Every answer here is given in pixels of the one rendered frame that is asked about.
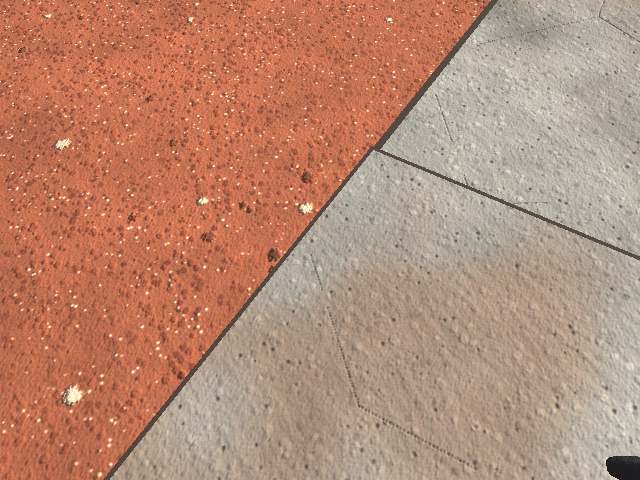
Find right robot hand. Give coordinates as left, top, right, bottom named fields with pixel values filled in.
left=606, top=456, right=640, bottom=480

